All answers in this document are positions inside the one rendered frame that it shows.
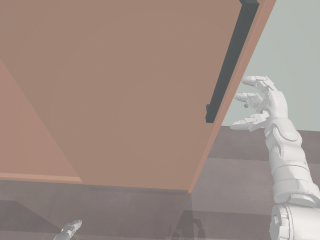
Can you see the right robot hand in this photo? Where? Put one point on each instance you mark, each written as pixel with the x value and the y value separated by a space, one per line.
pixel 274 104

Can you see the left robot hand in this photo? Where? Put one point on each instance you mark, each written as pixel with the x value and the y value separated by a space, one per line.
pixel 68 230

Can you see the right robot upper arm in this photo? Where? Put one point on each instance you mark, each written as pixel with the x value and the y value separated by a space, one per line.
pixel 291 221

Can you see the handle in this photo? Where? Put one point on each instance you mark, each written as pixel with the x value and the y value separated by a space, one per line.
pixel 245 19

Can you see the right robot forearm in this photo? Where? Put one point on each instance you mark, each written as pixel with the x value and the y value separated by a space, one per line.
pixel 289 168

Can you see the wardrobe door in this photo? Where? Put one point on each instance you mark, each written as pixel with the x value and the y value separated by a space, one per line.
pixel 26 145
pixel 122 85

